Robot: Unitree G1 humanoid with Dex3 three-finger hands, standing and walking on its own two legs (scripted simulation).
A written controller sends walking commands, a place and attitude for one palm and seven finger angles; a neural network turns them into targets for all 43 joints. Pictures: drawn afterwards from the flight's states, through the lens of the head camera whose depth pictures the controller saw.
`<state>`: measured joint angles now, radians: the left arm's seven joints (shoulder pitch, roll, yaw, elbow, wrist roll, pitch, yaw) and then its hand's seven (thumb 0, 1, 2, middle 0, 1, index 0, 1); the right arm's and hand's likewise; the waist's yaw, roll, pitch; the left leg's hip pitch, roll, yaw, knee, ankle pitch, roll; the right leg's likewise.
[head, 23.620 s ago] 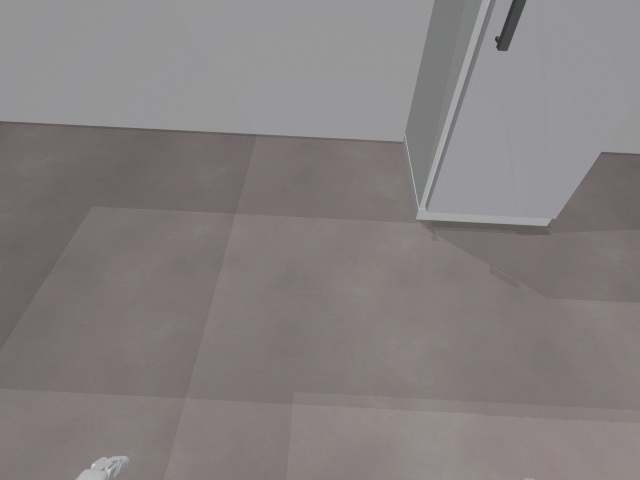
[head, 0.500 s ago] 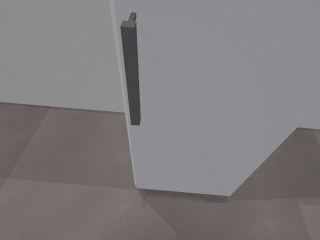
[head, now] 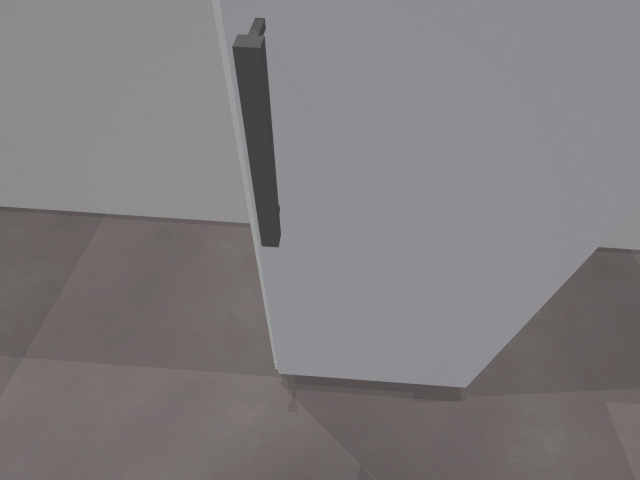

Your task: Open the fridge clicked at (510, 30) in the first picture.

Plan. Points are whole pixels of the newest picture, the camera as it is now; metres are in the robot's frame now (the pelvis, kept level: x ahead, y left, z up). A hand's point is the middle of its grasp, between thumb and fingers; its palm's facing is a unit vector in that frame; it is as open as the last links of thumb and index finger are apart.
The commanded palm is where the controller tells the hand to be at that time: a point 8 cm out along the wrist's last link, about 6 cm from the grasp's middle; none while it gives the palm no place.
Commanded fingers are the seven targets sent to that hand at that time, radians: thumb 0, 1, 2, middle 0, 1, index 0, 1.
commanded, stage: look again from close up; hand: left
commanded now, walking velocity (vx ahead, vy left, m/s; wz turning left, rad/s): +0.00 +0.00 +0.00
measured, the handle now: (265, 151) +0.45 +0.10 +0.17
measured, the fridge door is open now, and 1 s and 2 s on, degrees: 0 0 0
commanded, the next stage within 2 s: raise the hand to about handle height in 1.00 s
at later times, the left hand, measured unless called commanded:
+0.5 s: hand out of the picture -0.01 +0.16 -0.17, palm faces -0.01 -0.98 -0.21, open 7.4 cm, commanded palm none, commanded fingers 0.00 0.90 0.90 -0.20 -0.30 -0.20 -0.30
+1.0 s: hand out of the picture -0.02 +0.13 -0.17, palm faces +0.01 -0.98 -0.18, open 7.4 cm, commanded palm none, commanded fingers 0.00 0.90 0.90 -0.20 -0.30 -0.20 -0.30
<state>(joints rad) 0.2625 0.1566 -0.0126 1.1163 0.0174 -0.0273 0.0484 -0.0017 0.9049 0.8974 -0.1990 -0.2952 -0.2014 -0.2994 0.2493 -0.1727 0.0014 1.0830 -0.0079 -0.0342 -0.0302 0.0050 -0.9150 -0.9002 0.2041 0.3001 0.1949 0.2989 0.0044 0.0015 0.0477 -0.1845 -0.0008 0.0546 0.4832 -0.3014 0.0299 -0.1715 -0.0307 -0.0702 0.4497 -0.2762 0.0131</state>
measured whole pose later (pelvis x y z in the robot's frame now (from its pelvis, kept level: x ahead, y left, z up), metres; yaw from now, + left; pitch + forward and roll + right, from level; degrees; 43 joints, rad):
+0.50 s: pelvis -0.01 -0.02 +0.00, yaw -1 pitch -1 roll +1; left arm 0.28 0.15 -0.02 1.11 0.01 0.00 0.03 0.00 0.90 0.90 -0.20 -0.30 -0.20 -0.30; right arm 0.30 -0.16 0.03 1.11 -0.01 -0.02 -0.02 0.00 -0.91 -0.90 0.20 0.30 0.19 0.30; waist 0.01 0.02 0.04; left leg -0.15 0.00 0.07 0.44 -0.27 0.01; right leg -0.19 -0.03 -0.05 0.50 -0.29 -0.01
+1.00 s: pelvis -0.01 -0.03 +0.00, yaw -1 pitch -1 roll +1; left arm 0.29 0.14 -0.02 1.12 0.01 -0.01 0.03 0.00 0.91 0.90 -0.20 -0.30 -0.20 -0.30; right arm 0.28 -0.14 0.01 1.13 -0.01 -0.02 -0.03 0.00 -0.91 -0.90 0.20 0.30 0.19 0.30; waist 0.01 0.00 0.05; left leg -0.15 0.03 0.06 0.43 -0.26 -0.01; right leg -0.17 0.00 -0.07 0.47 -0.27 -0.03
